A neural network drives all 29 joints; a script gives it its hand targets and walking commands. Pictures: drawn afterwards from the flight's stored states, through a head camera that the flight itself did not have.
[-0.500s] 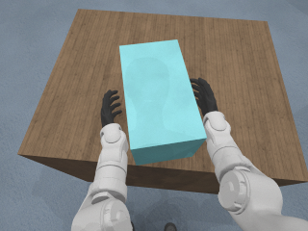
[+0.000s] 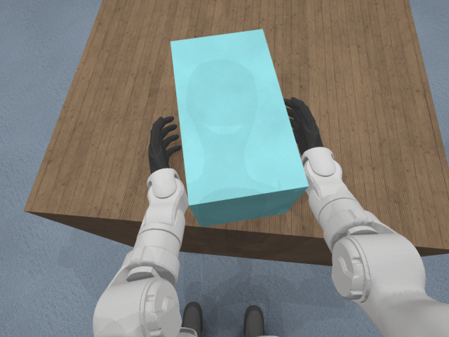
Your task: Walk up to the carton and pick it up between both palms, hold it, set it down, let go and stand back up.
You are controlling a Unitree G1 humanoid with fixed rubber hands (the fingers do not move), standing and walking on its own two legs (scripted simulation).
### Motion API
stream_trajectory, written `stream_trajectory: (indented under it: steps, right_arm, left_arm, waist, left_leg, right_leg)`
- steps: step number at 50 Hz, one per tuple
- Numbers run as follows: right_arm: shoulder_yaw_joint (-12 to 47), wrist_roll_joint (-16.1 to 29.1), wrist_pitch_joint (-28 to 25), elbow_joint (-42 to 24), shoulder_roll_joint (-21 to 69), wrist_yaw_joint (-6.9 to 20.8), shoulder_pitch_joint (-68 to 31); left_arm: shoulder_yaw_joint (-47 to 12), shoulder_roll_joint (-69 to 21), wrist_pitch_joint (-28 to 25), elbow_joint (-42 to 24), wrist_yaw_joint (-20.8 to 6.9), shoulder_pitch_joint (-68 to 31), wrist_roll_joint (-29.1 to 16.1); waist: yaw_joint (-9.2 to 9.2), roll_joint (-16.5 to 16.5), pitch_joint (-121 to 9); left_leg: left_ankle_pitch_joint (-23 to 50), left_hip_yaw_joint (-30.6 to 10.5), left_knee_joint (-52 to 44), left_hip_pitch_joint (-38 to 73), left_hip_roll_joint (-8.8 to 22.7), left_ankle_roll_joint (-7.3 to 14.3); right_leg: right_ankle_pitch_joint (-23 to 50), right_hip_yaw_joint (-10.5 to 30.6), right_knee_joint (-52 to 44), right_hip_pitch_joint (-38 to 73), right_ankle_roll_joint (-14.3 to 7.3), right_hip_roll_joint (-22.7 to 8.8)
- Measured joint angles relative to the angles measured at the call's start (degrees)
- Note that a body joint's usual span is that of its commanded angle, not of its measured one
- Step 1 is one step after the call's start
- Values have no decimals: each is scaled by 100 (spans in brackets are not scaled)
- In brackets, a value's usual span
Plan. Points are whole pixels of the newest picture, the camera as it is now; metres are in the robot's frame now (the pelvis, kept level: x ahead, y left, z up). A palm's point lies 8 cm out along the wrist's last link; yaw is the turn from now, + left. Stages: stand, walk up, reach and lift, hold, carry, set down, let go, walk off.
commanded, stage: set down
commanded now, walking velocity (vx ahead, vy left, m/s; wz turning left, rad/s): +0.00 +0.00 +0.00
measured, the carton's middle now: (230, 131) +0.48 +0.03 -0.02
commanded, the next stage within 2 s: none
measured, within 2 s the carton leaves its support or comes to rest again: neither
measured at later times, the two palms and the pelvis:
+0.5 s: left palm (154, 226) +0.30 +0.14 -0.01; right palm (365, 172) +0.39 -0.18 +0.03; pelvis -0.07 -0.01 +0.00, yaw +0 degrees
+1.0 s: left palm (146, 237) +0.28 +0.15 +0.00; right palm (372, 202) +0.35 -0.19 +0.02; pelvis -0.07 -0.02 +0.00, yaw +0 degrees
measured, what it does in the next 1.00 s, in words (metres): shifts its weight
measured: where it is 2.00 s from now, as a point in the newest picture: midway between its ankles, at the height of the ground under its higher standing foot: outside the picture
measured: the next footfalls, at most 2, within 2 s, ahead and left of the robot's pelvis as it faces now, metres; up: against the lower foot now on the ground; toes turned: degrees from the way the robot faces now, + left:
none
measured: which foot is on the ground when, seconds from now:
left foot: down 0.00-1.00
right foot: down 0.00-1.00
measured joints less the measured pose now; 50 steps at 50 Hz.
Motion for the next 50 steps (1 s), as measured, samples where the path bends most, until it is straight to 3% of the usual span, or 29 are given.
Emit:
stream_trajectory:
  steps: [10,17,25,31,36,44,50]
  right_arm:
    - [148,259,-101,89,-228,0,15]
    - [444,713,-101,88,-569,13,38]
    - [688,1297,298,96,-805,314,265]
    - [780,1332,1107,60,-806,537,326]
    - [779,1333,1391,-139,-807,608,434]
    - [778,1334,1429,-331,-807,668,717]
    - [776,1335,1217,-700,-809,712,1252]
  left_arm:
    - [-448,27,22,3,80,276,-186]
    - [-480,15,-37,1,72,747,-310]
    - [-732,39,71,-181,105,1158,-760]
    - [-1111,290,515,-184,231,920,-1227]
    - [-1284,482,867,-210,305,790,-1237]
    - [-1402,491,1083,-271,342,939,-1246]
    - [-1613,484,971,-879,347,1532,-1245]
  waist:
    - [16,145,-58]
    - [23,162,-178]
    - [30,125,-185]
    - [35,-65,-29]
    - [36,-164,262]
    - [36,-164,285]
    - [37,-150,215]
  left_leg:
    - [214,-3,1,-199,15,-28]
    - [346,-3,1,-189,48,5]
    - [485,-2,2,197,54,-23]
    - [445,1,1,571,55,66]
    - [407,-27,1,807,54,71]
    - [410,-38,1,815,54,-4]
    - [472,-49,1,935,54,-98]
  right_leg:
    - [190,-1,1,-203,-41,14]
    - [349,-1,3,-205,-40,48]
    - [478,-1,28,165,-48,52]
    - [227,-2,255,436,-52,57]
    - [184,-20,298,655,-54,62]
    - [201,-23,305,661,-55,62]
    - [310,-30,308,777,-139,64]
